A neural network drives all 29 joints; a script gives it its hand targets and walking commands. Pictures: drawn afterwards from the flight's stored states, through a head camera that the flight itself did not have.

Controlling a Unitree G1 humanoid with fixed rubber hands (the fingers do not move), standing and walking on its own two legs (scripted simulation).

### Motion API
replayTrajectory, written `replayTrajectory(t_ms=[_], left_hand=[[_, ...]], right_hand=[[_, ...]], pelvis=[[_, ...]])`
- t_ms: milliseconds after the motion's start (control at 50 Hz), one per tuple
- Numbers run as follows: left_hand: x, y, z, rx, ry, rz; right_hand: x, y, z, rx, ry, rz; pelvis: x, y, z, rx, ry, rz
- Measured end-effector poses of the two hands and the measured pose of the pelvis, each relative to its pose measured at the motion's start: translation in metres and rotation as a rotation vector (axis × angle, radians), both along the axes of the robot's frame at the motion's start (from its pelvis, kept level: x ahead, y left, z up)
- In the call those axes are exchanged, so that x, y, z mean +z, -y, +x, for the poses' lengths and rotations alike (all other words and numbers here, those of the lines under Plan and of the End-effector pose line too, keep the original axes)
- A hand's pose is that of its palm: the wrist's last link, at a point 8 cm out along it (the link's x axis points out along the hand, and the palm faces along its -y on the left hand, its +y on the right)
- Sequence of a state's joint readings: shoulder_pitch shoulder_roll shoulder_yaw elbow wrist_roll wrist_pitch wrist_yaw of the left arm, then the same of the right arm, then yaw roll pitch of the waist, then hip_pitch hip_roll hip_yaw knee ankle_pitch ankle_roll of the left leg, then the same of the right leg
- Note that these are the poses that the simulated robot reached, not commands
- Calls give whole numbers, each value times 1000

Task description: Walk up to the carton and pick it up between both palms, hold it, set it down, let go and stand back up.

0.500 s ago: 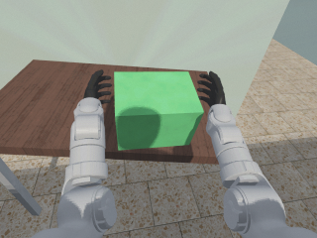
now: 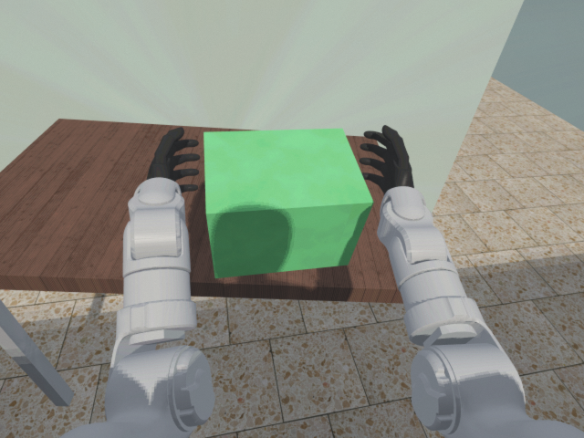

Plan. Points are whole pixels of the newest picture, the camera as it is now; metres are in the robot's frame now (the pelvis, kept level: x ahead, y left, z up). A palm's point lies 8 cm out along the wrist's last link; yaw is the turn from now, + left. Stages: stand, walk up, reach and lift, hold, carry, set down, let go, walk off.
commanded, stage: hold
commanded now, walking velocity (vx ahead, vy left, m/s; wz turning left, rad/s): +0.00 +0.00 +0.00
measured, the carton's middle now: (279, 202) +0.43 +0.03 +0.12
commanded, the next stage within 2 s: none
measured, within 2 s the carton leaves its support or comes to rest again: neither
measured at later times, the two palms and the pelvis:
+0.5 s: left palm (164, 186) +0.37 +0.18 +0.20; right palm (397, 183) +0.38 -0.12 +0.21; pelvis +0.00 +0.00 +0.00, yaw +0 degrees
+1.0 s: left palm (165, 188) +0.37 +0.18 +0.19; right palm (397, 182) +0.38 -0.12 +0.21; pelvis +0.00 +0.00 +0.00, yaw +0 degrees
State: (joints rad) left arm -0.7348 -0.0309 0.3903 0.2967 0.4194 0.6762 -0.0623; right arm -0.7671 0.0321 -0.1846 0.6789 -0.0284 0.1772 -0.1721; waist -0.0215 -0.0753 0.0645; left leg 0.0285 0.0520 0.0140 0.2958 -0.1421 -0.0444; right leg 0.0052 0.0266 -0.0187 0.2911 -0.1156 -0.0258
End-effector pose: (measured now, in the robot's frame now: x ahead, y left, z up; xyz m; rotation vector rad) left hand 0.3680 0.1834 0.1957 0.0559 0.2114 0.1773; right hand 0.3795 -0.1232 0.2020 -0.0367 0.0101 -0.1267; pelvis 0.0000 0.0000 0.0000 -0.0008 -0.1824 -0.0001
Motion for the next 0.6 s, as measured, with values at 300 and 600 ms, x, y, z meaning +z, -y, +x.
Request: replayTrajectory(t_ms=[300, 600], left_hand=[[2, -1, -4, 8, -5, 2], [-1, 1, -2, 1, -12, 6]], right_hand=[[6, -2, -3, 7, 9, 1], [5, 0, -2, 2, 10, 4]], pelvis=[[0, 0, -1, 0, 7, 0], [0, 0, -1, 0, 7, 0]])
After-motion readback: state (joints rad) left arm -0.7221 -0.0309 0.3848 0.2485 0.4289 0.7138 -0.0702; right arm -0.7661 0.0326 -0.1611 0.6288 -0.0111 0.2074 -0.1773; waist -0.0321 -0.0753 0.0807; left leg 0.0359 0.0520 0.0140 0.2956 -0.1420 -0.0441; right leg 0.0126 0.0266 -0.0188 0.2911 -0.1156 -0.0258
